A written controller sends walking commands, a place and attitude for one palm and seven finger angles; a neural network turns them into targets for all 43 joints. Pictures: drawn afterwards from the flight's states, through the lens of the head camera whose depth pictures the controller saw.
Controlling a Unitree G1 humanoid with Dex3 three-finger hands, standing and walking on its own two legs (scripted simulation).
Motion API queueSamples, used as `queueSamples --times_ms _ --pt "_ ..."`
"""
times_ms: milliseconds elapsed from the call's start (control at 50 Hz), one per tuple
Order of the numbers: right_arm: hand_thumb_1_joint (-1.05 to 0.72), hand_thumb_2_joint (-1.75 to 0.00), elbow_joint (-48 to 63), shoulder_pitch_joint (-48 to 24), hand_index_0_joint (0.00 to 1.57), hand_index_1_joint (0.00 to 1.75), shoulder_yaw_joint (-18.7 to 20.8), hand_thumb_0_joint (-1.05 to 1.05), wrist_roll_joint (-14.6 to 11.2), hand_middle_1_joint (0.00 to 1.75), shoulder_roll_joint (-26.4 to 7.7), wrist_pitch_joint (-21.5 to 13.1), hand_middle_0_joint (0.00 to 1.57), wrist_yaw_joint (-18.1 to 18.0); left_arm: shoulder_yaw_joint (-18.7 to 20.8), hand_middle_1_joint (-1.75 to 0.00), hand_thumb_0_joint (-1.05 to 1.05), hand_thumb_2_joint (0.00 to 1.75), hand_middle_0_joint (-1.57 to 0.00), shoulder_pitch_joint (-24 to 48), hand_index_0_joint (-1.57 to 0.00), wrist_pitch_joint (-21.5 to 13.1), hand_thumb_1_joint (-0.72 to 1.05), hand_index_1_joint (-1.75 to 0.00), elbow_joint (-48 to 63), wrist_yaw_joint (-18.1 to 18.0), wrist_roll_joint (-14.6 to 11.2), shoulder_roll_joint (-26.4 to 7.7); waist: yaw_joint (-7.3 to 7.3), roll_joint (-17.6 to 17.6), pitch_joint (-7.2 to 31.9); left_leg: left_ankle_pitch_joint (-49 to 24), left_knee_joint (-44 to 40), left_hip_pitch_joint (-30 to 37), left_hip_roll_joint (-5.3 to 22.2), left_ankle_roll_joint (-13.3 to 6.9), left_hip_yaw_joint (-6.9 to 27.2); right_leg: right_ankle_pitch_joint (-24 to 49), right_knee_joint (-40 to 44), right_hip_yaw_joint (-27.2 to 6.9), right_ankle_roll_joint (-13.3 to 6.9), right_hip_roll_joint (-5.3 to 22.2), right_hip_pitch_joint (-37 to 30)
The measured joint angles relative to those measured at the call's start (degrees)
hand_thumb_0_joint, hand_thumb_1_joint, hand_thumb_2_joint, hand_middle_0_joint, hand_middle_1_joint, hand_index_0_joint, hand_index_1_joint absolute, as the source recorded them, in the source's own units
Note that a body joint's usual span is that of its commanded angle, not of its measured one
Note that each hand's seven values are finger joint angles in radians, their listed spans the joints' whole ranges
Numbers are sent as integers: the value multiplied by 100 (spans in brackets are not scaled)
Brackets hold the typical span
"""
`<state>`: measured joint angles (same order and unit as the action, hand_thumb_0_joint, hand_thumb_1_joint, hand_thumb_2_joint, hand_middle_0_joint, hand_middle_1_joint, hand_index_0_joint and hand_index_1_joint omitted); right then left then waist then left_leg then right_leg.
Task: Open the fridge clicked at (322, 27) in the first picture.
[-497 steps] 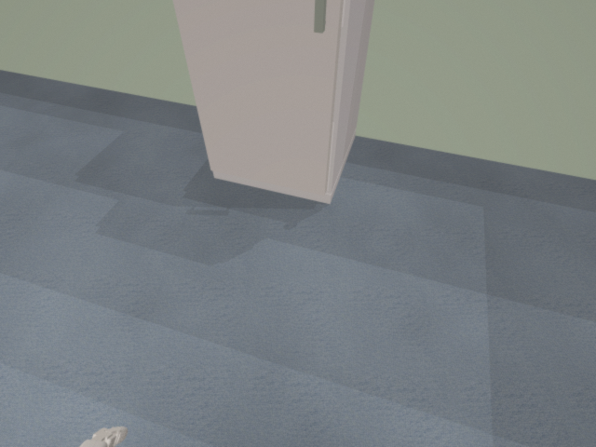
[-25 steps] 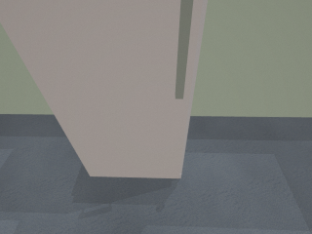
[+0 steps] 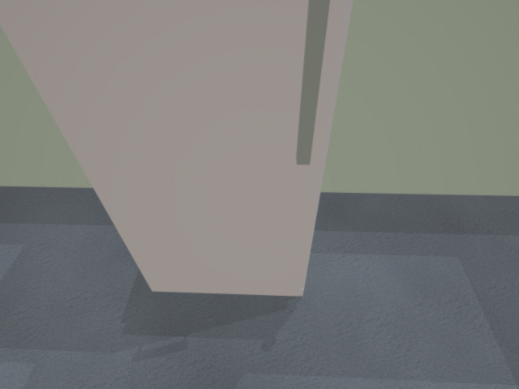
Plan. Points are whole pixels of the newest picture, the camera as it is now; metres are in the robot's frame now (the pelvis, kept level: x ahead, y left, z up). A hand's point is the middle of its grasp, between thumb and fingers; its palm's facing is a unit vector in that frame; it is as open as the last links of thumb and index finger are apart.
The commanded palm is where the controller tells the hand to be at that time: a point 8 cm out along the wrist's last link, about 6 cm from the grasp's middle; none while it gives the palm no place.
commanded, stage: look again from close up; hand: right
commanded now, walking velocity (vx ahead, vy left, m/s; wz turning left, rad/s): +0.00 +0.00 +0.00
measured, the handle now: (310, 73) +0.57 -0.06 +0.23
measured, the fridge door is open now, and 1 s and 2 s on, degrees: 0 0 0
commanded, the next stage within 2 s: none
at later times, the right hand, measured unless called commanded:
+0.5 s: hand out of the picture -0.01 -0.17 -0.18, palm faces +0.02 +0.99 -0.17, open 7.4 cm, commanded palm none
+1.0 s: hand out of the picture +0.00 -0.17 -0.18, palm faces +0.01 +0.98 -0.17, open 7.4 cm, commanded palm none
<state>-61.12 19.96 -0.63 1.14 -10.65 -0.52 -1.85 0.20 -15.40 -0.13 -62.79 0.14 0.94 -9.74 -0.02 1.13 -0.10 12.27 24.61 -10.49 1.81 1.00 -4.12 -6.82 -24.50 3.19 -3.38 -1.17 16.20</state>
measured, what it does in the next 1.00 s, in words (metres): stands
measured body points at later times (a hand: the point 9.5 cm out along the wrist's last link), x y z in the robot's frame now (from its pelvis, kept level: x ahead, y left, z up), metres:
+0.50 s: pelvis +0.01 +0.00 +0.00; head +0.00 -0.01 +0.45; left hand +0.02 +0.23 -0.15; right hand -0.01 -0.22 -0.16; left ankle +0.01 +0.13 -0.74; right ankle +0.07 -0.08 -0.74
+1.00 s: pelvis +0.02 +0.00 +0.00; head +0.01 -0.01 +0.45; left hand +0.02 +0.24 -0.15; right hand +0.00 -0.22 -0.16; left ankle +0.01 +0.13 -0.74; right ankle +0.07 -0.08 -0.74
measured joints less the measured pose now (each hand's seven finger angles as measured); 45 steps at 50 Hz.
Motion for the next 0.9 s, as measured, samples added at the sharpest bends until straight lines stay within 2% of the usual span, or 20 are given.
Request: queueSamples --times_ms 900 --pt "-90 -90 -75 -6 20 30 6 1 -13 30 78 -30 20 -6 8 -30 1 90 -20 5 -20 -37 91 -30 -92 -34 -5 53 12 5 -69 53 -110 150 -22 -13 47 -81 82 34 28 17 -156"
